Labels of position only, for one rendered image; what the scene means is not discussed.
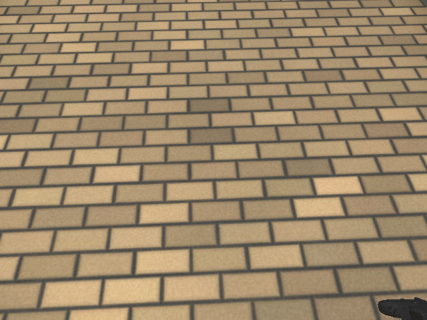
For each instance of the robot right hand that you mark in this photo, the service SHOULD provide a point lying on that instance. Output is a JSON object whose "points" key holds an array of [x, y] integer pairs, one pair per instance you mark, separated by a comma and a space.
{"points": [[407, 309]]}

